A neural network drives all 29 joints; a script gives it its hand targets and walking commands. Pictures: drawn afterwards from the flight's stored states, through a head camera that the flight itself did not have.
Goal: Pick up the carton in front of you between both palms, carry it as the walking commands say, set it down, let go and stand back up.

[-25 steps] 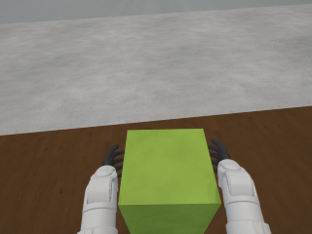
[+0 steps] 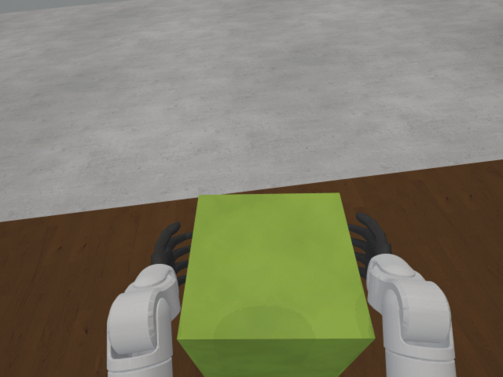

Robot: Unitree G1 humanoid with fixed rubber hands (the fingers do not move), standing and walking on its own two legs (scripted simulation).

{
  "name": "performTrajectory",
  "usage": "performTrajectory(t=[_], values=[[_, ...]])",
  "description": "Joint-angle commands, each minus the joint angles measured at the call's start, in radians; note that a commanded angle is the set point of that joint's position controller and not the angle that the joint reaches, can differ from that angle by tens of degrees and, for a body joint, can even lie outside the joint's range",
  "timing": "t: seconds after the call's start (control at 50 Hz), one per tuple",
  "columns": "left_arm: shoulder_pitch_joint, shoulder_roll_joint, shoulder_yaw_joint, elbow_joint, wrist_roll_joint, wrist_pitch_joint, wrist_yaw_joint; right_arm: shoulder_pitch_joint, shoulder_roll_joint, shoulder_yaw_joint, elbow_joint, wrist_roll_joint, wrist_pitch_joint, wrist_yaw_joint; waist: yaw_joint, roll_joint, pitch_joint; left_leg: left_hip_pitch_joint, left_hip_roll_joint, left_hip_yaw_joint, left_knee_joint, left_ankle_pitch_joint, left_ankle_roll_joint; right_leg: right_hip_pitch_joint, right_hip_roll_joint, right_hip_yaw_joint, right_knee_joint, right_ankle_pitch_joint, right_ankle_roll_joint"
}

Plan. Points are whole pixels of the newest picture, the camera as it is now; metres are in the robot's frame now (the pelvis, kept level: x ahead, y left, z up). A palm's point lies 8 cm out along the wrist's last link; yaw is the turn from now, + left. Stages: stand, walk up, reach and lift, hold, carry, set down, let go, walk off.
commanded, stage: carry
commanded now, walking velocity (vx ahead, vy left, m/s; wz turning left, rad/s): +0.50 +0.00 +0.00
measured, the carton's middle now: (269, 292) +0.27 -0.01 +0.01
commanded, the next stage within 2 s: none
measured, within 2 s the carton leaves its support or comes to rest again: neither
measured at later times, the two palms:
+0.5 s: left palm (176, 152) +0.58 +0.17 +0.06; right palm (313, 145) +0.56 -0.13 +0.07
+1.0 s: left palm (197, 76) +0.91 +0.14 +0.08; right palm (298, 66) +0.93 -0.16 +0.08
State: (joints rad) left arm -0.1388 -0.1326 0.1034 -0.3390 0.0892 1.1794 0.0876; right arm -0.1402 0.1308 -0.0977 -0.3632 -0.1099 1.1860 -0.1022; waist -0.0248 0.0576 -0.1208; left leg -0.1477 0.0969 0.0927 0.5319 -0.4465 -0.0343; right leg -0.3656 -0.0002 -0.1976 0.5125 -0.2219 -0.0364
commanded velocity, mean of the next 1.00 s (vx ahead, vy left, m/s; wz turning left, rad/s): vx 0.46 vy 0.00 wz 0.00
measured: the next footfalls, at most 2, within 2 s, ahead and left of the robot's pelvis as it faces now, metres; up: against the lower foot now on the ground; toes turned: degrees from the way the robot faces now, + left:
left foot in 0.36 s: +0.41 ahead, +0.10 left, +0.00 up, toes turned +11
right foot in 0.88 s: +0.76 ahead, -0.09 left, +0.00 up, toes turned -12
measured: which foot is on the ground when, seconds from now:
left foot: down 0.00-0.00, up 0.02-0.34, down 0.36-0.90, up 0.92-1.00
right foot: down 0.00-0.38, up 0.40-0.86, down 0.88-1.00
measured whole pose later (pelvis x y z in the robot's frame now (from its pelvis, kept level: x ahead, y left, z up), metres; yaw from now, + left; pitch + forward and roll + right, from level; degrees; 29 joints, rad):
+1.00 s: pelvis +0.65 -0.02 +0.00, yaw +2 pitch +3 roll +0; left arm -0.20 -0.14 0.11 -0.33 0.11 1.22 0.09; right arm -0.20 0.14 -0.14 -0.35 -0.12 1.22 -0.09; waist 0.03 0.02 -0.02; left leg -0.33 0.05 0.05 1.21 -0.41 0.03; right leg -0.41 -0.02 -0.26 0.52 -0.18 -0.10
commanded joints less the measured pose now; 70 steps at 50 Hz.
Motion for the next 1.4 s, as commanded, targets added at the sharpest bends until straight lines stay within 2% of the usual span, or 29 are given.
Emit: performTrajectory(t=[0.0,0.02,0.06,0.08,0.12,0.26,0.32,0.34,0.36,0.38,0.4,0.46,0.56,0.74,0.8,0.84,0.86,0.88,0.9,0.92,0.98,1.16,1.22,1.26,1.28,1.3,1.32,1.34,1.38], values=[[-0.443,-0.850,-0.672,-0.076,-0.355,0.015,-0.233,-0.556,0.843,0.736,-0.134,0.450,0.037,0.261,0.058,-0.387,-0.237,-0.564,-0.101,0.066,0.454,-0.047,0.011,0.667,-0.401,0.697,-0.304,0.025,-0.186],[-0.469,-0.845,-0.668,-0.103,-0.353,0.024,-0.226,-0.562,0.842,0.741,-0.112,0.463,0.045,0.267,0.055,-0.272,-0.213,-0.649,-0.045,-0.032,0.583,-0.099,0.046,0.673,-0.450,0.696,-0.263,0.151,-0.247],[-0.488,-0.849,-0.669,-0.116,-0.363,0.041,-0.219,-0.522,0.853,0.720,-0.063,0.462,0.050,0.273,0.051,-0.102,-0.205,-0.692,0.016,-0.064,0.608,-0.027,0.066,0.655,-0.403,0.544,-0.232,0.317,-0.200],[-0.500,-0.856,-0.679,-0.120,-0.372,0.045,-0.221,-0.499,0.863,0.711,-0.041,0.454,0.050,0.271,0.049,-0.080,-0.199,-0.679,0.025,-0.053,0.532,0.035,0.063,0.642,-0.370,0.457,-0.247,0.342,-0.152],[-0.503,-0.864,-0.697,-0.113,-0.395,0.052,-0.233,-0.458,0.882,0.699,-0.006,0.422,0.045,0.261,0.049,-0.132,-0.183,-0.632,-0.010,0.002,0.406,0.101,0.044,0.622,-0.310,0.330,-0.264,0.447,-0.102],[-0.454,-0.874,-0.713,-0.077,-0.415,0.041,-0.281,-0.386,0.916,0.687,-0.003,0.341,0.022,0.232,0.049,-0.233,-0.075,-0.339,-0.105,0.170,-0.005,0.374,0.062,0.415,-0.216,0.082,-0.268,0.638,-0.063],[-0.466,-0.863,-0.718,-0.100,-0.415,0.034,-0.285,-0.392,0.919,0.692,-0.006,0.351,0.013,0.238,0.017,-0.218,-0.193,0.054,-0.169,0.236,-0.075,0.387,0.080,0.317,-0.178,-0.035,0.034,0.740,-0.011],[-0.471,-0.855,-0.717,-0.103,-0.413,0.032,-0.287,-0.394,0.917,0.694,-0.010,0.352,0.011,0.243,-0.003,-0.167,-0.250,0.235,-0.100,0.160,-0.064,0.313,0.079,0.195,-0.153,-0.027,0.218,0.536,0.007],[-0.486,-0.845,-0.718,-0.099,-0.412,0.033,-0.289,-0.375,0.906,0.686,0.004,0.347,0.013,0.247,-0.016,-0.003,-0.297,0.314,0.147,-0.226,-0.163,0.066,0.136,0.052,-0.094,-0.021,0.482,0.254,0.035],[-0.480,-0.861,-0.731,-0.105,-0.411,0.034,-0.288,-0.382,0.909,0.688,0.027,0.350,0.005,0.252,-0.003,0.205,-0.326,0.436,0.352,-0.661,-0.330,0.034,0.285,-0.208,0.037,0.078,0.723,-0.210,0.047],[-0.480,-0.873,-0.728,-0.095,-0.403,0.025,-0.286,-0.400,0.940,0.703,0.003,0.376,0.001,0.259,0.002,0.108,-0.303,0.404,0.357,-0.614,-0.335,0.109,0.296,-0.273,-0.040,0.187,0.828,-0.218,0.020],[-0.481,-0.946,-0.726,-0.087,-0.396,-0.004,-0.279,-0.465,1.005,0.741,-0.035,0.423,-0.020,0.272,0.012,-0.045,-0.240,0.206,0.255,-0.328,-0.330,0.336,0.208,-0.246,-0.137,0.208,0.691,-0.093,-0.009],[-0.369,-0.968,-0.726,-0.056,-0.344,-0.038,-0.247,-0.402,0.980,0.750,-0.044,0.444,-0.030,0.296,0.011,0.038,-0.228,0.224,0.190,-0.123,-0.351,0.462,0.175,-0.251,-0.106,0.113,0.436,-0.006,0.030],[-0.419,-0.852,-0.739,-0.151,-0.366,0.014,-0.231,-0.361,0.837,0.694,-0.074,0.404,0.013,0.280,0.002,0.086,-0.050,0.268,0.124,0.047,-0.333,0.715,0.159,-0.273,-0.056,-0.028,0.067,0.189,0.024],[-0.439,-0.817,-0.726,-0.143,-0.380,0.043,-0.240,-0.376,0.813,0.679,-0.069,0.388,0.036,0.268,0.007,0.102,-0.047,0.275,0.127,0.088,-0.255,0.900,0.132,-0.132,-0.027,-0.055,-0.001,0.210,-0.006],[-0.442,-0.808,-0.712,-0.122,-0.382,0.054,-0.244,-0.404,0.801,0.675,-0.071,0.390,0.049,0.266,0.033,0.093,-0.133,0.221,0.087,0.163,0.001,1.001,0.093,0.132,0.049,-0.119,-0.052,0.156,-0.013],[-0.448,-0.805,-0.704,-0.117,-0.381,0.057,-0.247,-0.430,0.794,0.675,-0.073,0.391,0.053,0.266,0.056,0.037,-0.194,0.089,0.059,0.157,0.198,0.820,0.071,0.331,-0.007,-0.047,-0.060,0.103,-0.014],[-0.462,-0.783,-0.689,-0.097,-0.370,0.058,-0.250,-0.467,0.800,0.689,-0.085,0.402,0.062,0.266,0.066,-0.167,-0.296,-0.174,-0.017,0.124,0.504,0.503,0.034,0.555,-0.288,0.390,-0.102,-0.045,-0.129],[-0.452,-0.806,-0.684,-0.072,-0.376,0.053,-0.254,-0.486,0.802,0.696,-0.092,0.401,0.065,0.267,0.081,-0.364,-0.314,-0.424,-0.156,0.031,0.733,-0.015,0.023,0.655,-0.415,0.733,-0.264,0.001,-0.240],[-0.477,-0.830,-0.693,-0.084,-0.397,0.051,-0.257,-0.502,0.825,0.701,-0.062,0.400,0.058,0.266,0.064,-0.281,-0.296,-0.499,-0.090,-0.078,0.858,-0.028,0.057,0.645,-0.421,0.646,-0.250,0.101,-0.232],[-0.580,-0.903,-0.726,-0.097,-0.422,0.028,-0.263,-0.552,0.904,0.714,-0.034,0.409,0.028,0.264,0.059,-0.092,-0.262,-0.467,-0.003,-0.093,0.743,0.079,0.086,0.460,-0.334,0.344,-0.180,0.501,-0.142],[-0.782,-0.777,-0.720,0.004,-0.440,-0.011,-0.255,-0.750,0.819,0.734,0.055,0.396,-0.019,0.210,0.045,-0.221,-0.247,-0.336,-0.102,0.055,0.220,0.296,0.076,0.327,-0.214,0.034,-0.073,0.744,-0.114],[-0.869,-0.726,-0.670,0.088,-0.427,0.000,-0.230,-0.851,0.772,0.699,0.130,0.426,0.001,0.207,0.044,-0.213,-0.238,-0.245,-0.116,0.065,0.075,0.424,0.094,0.299,-0.200,0.018,0.020,0.642,-0.097],[-0.928,-0.712,-0.630,0.159,-0.417,0.012,-0.214,-0.907,0.763,0.659,0.208,0.442,0.013,0.211,0.022,-0.148,-0.230,-0.069,-0.100,0.067,-0.116,0.629,0.101,0.230,-0.161,-0.003,0.156,0.487,-0.041],[-0.954,-0.702,-0.605,0.201,-0.408,0.018,-0.208,-0.938,0.751,0.629,0.253,0.448,0.020,0.212,0.018,-0.074,-0.277,0.082,0.030,-0.076,-0.069,0.958,0.114,0.143,-0.126,0.023,0.225,0.221,-0.002],[-1.005,-0.727,-0.601,0.240,-0.416,0.027,-0.203,-0.984,0.748,0.594,0.304,0.439,0.019,0.214,0.009,0.064,-0.370,0.266,0.201,-0.249,0.034,1.301,0.237,0.036,-0.061,0.093,0.315,-0.124,0.038],[-1.035,-0.741,-0.585,0.273,-0.419,0.033,-0.200,-0.984,0.769,0.575,0.356,0.445,0.015,0.214,-0.014,0.171,-0.403,0.274,0.244,-0.339,-0.009,1.203,0.307,-0.009,-0.029,0.128,0.330,-0.335,0.035],[-1.090,-0.779,-0.577,0.288,-0.430,0.030,-0.198,-1.018,0.802,0.564,0.375,0.457,0.010,0.218,-0.005,0.158,-0.396,0.258,0.234,-0.340,-0.042,1.097,0.311,-0.023,-0.028,0.163,0.302,-0.394,0.026],[-1.172,-0.866,-0.561,0.322,-0.454,0.018,-0.198,-1.120,0.890,0.552,0.389,0.487,0.000,0.226,0.018,0.088,-0.405,0.216,0.177,-0.245,-0.026,1.010,0.248,0.048,-0.034,0.165,0.069,-0.255,0.011]])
